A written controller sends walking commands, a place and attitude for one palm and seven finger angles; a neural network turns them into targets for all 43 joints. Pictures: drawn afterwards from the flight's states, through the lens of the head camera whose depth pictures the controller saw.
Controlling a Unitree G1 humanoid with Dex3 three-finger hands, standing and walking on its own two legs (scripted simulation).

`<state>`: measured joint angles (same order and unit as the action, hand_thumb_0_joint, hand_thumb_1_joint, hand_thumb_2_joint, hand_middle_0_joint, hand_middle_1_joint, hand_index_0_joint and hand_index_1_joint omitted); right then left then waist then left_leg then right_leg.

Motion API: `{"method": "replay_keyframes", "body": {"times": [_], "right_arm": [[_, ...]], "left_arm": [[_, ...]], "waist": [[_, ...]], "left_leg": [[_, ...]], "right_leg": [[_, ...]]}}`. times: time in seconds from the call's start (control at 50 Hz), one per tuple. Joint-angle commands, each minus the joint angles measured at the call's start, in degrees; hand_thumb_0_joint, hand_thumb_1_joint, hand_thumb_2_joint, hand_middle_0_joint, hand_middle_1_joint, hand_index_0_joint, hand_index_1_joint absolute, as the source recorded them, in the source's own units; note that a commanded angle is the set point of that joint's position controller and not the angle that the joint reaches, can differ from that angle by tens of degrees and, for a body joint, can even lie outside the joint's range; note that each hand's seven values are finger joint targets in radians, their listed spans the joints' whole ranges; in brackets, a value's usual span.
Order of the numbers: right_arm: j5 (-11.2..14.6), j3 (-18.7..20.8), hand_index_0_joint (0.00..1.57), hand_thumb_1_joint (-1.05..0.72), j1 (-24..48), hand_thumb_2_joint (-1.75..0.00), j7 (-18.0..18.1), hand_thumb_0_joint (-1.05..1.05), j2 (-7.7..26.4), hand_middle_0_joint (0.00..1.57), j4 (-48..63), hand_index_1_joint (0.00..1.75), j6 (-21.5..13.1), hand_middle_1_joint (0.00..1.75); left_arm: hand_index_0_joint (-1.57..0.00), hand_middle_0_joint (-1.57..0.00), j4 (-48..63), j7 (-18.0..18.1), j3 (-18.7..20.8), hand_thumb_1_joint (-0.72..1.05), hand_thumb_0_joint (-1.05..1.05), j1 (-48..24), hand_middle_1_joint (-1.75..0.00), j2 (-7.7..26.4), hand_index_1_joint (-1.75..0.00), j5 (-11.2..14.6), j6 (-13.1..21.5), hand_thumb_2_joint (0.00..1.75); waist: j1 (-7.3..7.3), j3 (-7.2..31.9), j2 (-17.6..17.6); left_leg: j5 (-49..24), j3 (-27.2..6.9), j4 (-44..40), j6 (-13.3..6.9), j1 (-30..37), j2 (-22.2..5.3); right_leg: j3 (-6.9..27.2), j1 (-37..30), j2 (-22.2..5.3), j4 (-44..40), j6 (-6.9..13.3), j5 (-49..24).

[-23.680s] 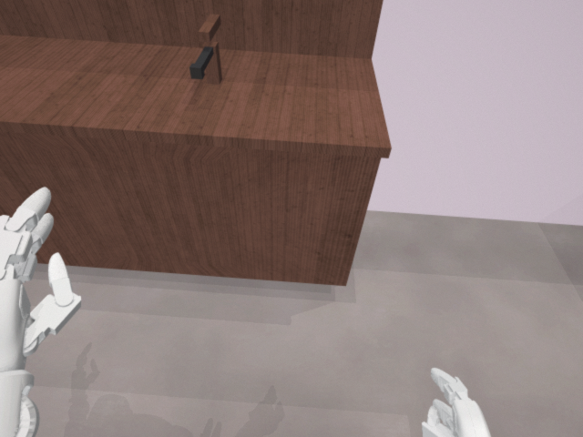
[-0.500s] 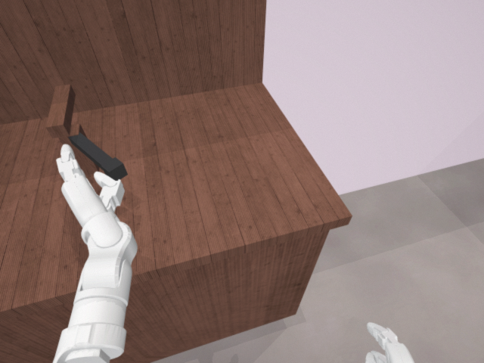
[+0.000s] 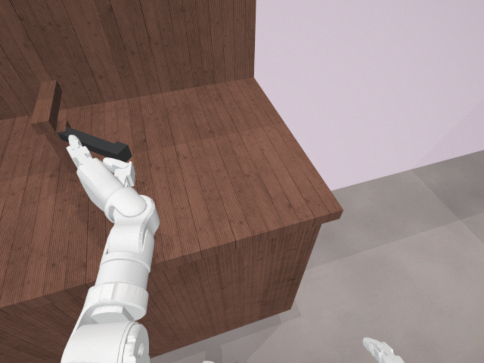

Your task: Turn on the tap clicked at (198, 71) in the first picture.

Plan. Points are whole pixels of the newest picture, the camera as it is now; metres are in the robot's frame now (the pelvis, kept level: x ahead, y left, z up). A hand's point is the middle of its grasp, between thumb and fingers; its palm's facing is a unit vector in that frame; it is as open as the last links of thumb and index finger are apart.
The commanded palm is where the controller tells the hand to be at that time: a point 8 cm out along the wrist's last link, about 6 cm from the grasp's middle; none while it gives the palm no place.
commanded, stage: push the lever round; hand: left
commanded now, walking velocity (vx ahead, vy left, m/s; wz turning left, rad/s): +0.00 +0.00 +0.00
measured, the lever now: (119, 153) +0.44 +0.24 +0.12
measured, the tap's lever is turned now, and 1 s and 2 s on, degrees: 47 72 81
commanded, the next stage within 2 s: lift the hand up off the lever in 1.08 s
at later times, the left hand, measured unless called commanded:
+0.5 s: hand (146, 157) +0.44 +0.19 +0.11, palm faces +0.82 -0.56 -0.10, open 7.7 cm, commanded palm +0.39 +0.19 +0.11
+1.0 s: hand (153, 143) +0.47 +0.18 +0.11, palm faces +0.82 -0.56 -0.11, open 7.8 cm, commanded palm +0.42 +0.19 +0.11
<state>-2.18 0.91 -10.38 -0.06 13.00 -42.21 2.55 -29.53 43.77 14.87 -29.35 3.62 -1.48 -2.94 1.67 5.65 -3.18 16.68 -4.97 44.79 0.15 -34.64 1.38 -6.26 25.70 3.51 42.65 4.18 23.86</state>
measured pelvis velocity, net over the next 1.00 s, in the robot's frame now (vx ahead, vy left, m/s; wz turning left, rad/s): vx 0.01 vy -0.03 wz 0.00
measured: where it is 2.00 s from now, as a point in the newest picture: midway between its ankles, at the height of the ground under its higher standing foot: outside the picture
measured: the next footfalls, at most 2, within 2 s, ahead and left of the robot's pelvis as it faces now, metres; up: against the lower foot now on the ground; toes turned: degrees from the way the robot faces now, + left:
none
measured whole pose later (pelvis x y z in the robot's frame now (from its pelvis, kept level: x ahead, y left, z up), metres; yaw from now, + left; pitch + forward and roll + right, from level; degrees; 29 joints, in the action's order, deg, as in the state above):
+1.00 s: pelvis +0.01 -0.03 -0.01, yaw +0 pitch +12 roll -1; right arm -4.3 2.0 -14.0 -2.6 13.1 -43.7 1.8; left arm -47.1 50.6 25.5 -46.1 6.6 -6.3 -3.2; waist 5.1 8.7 -2.8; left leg 17.8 -5.5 46.6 1.6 -41.1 0.7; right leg -6.8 32.9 4.2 46.0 6.0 25.7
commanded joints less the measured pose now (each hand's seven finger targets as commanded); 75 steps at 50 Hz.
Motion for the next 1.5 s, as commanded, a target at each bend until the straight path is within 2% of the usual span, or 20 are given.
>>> {"method": "replay_keyframes", "body": {"times": [0.0,0.02,0.1,0.12,0.2,0.24,0.3,0.32,0.38,0.4,0.46,0.5,0.62,0.7,0.72,0.88,1.2,1.28,1.4,1.48], "right_arm": [[-0.5,2.5,0.20,-0.90,3.7,-0.90,-0.2,0.00,7.4,0.20,6.5,0.30,-2.3,0.30],[-0.4,2.3,0.20,-0.90,3.9,-0.90,-0.5,0.00,7.0,0.20,7.0,0.30,-2.4,0.30],[-0.7,2.6,0.20,-0.90,3.3,-0.90,-0.3,0.00,7.4,0.20,5.8,0.30,-2.1,0.30],[-0.5,2.4,0.20,-0.90,3.7,-0.90,-0.6,0.00,6.9,0.20,6.6,0.30,-2.2,0.30],[-1.1,2.8,0.20,-0.90,2.7,-0.90,-0.8,0.00,7.1,0.20,5.6,0.30,-2.0,0.30],[-1.0,2.6,0.20,-0.90,2.4,-0.90,-1.3,0.00,6.7,0.20,6.1,0.30,-2.2,0.30],[-1.3,3.0,0.20,-0.90,1.7,-0.90,-1.1,0.00,7.2,0.20,5.6,0.30,-2.1,0.30],[-1.2,2.7,0.20,-0.90,1.9,-0.90,-1.3,0.00,6.9,0.20,6.4,0.30,-2.1,0.30],[-1.3,2.8,0.20,-0.90,1.5,-0.90,-1.3,0.00,6.8,0.20,6.0,0.30,-2.2,0.30],[-1.4,3.0,0.20,-0.90,1.0,-0.90,-1.2,0.00,7.2,0.20,5.3,0.30,-2.1,0.30],[-1.3,2.7,0.20,-0.90,1.2,-0.90,-1.6,0.00,6.9,0.20,5.5,0.30,-2.3,0.30],[-1.7,3.1,0.20,-0.90,0.6,-0.90,-1.5,0.00,7.2,0.20,4.7,0.30,-2.5,0.30],[-1.7,3.1,0.20,-0.90,-0.1,-0.90,-2.1,0.00,7.0,0.20,4.7,0.30,-2.9,0.30],[-1.9,3.4,0.20,-0.90,-1.1,-0.90,-1.7,0.00,7.6,0.20,3.9,0.30,-2.7,0.30],[-1.8,3.1,0.20,-0.90,-1.0,-0.90,-2.0,0.00,7.1,0.20,4.6,0.30,-2.8,0.30],[-2.1,3.2,0.20,-0.90,-3.2,-0.90,-2.2,0.00,7.4,0.20,4.3,0.30,-2.7,0.30],[-2.7,3.7,0.20,-0.90,-7.3,-0.90,-3.1,0.00,8.4,0.20,3.6,0.30,-2.2,0.30],[-2.6,3.6,0.20,-0.90,-7.4,-0.90,-3.6,0.00,8.0,0.20,3.7,0.30,-2.5,0.30],[-2.7,3.7,0.20,-0.90,-7.3,-0.90,-3.6,0.00,8.5,0.20,3.6,0.30,-2.4,0.30],[-2.8,3.5,0.20,-0.90,-7.2,-0.90,-3.9,0.00,8.3,0.20,3.8,0.30,-2.5,0.30]], "left_arm": [[-0.15,-0.15,10.6,1.7,-0.3,0.90,0.00,-24.9,-0.15,7.8,-0.15,-2.9,3.4,0.90],[-0.15,-0.15,11.3,1.8,-2.6,0.90,0.00,-26.6,-0.15,5.2,-0.15,-2.8,3.5,0.90],[-0.15,-0.15,7.2,3.7,2.5,0.90,0.00,-28.2,-0.15,10.1,-0.15,-3.5,2.7,0.90],[-0.15,-0.15,8.3,3.7,-0.2,0.90,0.00,-30.3,-0.15,7.1,-0.15,-3.3,2.9,0.90],[-0.15,-0.15,5.7,5.1,3.4,0.90,0.00,-30.1,-0.15,10.3,-0.15,-4.8,2.6,0.90],[-0.15,-0.15,5.5,5.4,0.9,0.90,0.00,-31.9,-0.15,7.5,-0.15,-4.9,2.6,0.90],[-0.15,-0.15,4.3,6.0,5.1,0.90,0.00,-30.8,-0.15,11.3,-0.15,-5.1,2.3,0.90],[-0.15,-0.15,5.3,5.8,2.7,0.90,0.00,-32.0,-0.15,8.7,-0.15,-4.6,2.3,0.90],[-0.15,-0.15,4.4,6.1,3.4,0.90,0.00,-33.6,-0.15,9.3,-0.15,-4.9,2.3,0.90],[-0.15,-0.15,2.8,6.4,6.1,0.90,0.00,-31.6,-0.15,11.8,-0.15,-5.3,1.8,0.90],[-0.15,-0.15,2.4,6.5,3.1,0.90,0.00,-35.9,-0.15,9.0,-0.15,-5.5,1.8,0.90],[-0.15,-0.15,2.4,7.1,5.5,0.90,0.00,-36.0,-0.15,11.2,-0.15,-6.0,1.9,0.90],[-0.15,-0.15,0.8,7.1,2.8,0.90,0.00,-38.4,-0.15,8.4,-0.15,-6.5,2.1,0.90],[-0.15,-0.15,-1.5,7.4,6.8,0.90,0.00,-39.7,-0.15,13.0,-0.15,-6.7,2.1,0.90],[-0.15,-0.15,-0.4,7.2,4.6,0.90,0.00,-41.2,-0.15,10.4,-0.15,-6.5,2.4,0.90],[-0.15,-0.15,-4.5,7.4,8.1,0.90,0.00,-42.2,-0.15,14.0,-0.15,-7.0,2.6,0.90],[-0.15,-0.15,-10.0,7.2,10.9,0.90,0.00,-45.0,-0.15,17.7,-0.15,-7.9,3.8,0.90],[-0.15,-0.15,-9.0,7.3,7.8,0.90,0.00,-45.7,-0.15,14.0,-0.15,-7.6,3.8,0.90],[-0.15,-0.15,-7.8,7.6,10.6,0.90,0.00,-44.8,-0.15,17.0,-0.15,-7.4,3.1,0.90],[-0.15,-0.15,-7.2,7.6,9.3,0.90,0.00,-45.0,-0.15,15.5,-0.15,-7.5,2.4,0.90]], "waist": [[1.03,17.6,1.4],[1.72,18.2,1.5],[1.40,16.9,3.7],[1.94,17.1,3.4],[1.27,18.4,2.0],[2.15,18.5,2.6],[1.47,19.7,3.7],[1.97,20.1,3.7],[2.54,20.0,4.2],[1.64,19.6,3.5],[3.20,18.5,3.8],[2.68,19.8,3.0],[3.60,20.4,3.0],[3.36,21.0,3.8],[3.79,21.3,2.6],[4.09,22.7,4.7],[4.80,23.3,2.4],[5.28,22.8,1.0],[4.35,22.4,1.3],[4.63,22.2,2.0]], "left_leg": [[-10.0,-0.9,-3.2,-1.1,14.9,-0.4],[-10.7,-0.6,-2.9,-1.3,15.1,-0.3],[-8.7,0.0,-2.5,-1.6,11.7,-0.1],[-8.6,0.3,-2.6,-1.7,11.6,0.1],[-9.5,0.5,-1.6,-1.8,10.7,0.0],[-9.5,0.9,-1.3,-2.0,10.7,0.1],[-9.8,0.9,-0.9,-2.0,9.3,0.2],[-10.2,1.2,-0.9,-2.1,9.2,0.4],[-9.6,1.5,-0.3,-2.2,8.4,0.3],[-9.7,1.3,-0.7,-2.1,8.1,0.4],[-9.0,1.4,-0.3,-2.3,8.0,0.3],[-9.6,1.2,0.0,-2.4,8.4,0.4],[-10.5,1.1,0.1,-2.3,8.9,0.3],[-9.4,1.2,0.4,-2.3,7.0,0.4],[-9.9,1.4,0.4,-2.3,7.7,0.5],[-10.1,1.7,1.2,-2.5,5.5,0.4],[-11.8,1.4,0.6,-2.7,6.7,0.0],[-13.0,1.6,0.5,-2.6,9.4,-0.3],[-13.7,1.4,-0.6,-2.5,9.4,-0.3],[-14.7,1.6,-0.8,-2.5,10.9,-0.5]], "right_leg": [[3.6,1.4,-1.9,-7.7,-1.5,-14.4],[3.6,1.3,-2.2,-7.5,-1.7,-15.2],[4.2,0.8,-2.3,-8.3,-2.1,-14.9],[4.1,0.6,-2.6,-8.1,-2.3,-15.0],[4.4,0.6,-2.7,-7.5,-2.2,-16.9],[4.4,0.7,-2.9,-7.6,-2.5,-17.6],[5.0,-0.9,-3.2,-7.4,-2.9,-20.5],[5.1,-1.4,-3.6,-7.2,-3.4,-22.4],[5.7,-1.6,-4.2,-7.4,-4.1,-24.5],[5.3,-1.4,-3.8,-7.4,-3.7,-23.4],[5.5,-0.1,-4.3,-7.6,-4.1,-23.3],[5.3,0.1,-4.0,-7.3,-3.9,-23.5],[4.6,1.4,-3.8,-6.3,-3.7,-23.3],[5.4,0.2,-4.2,-6.4,-4.1,-24.3],[5.3,0.7,-4.2,-6.1,-4.2,-24.5],[5.8,-0.8,-4.6,-5.7,-5.0,-28.1],[4.3,1.2,-3.2,-5.2,-4.1,-24.4],[3.7,2.9,-2.4,-5.9,-3.7,-22.5],[3.5,0.8,-2.3,-6.2,-3.5,-23.2],[3.2,1.2,-2.1,-6.6,-3.4,-23.2]]}}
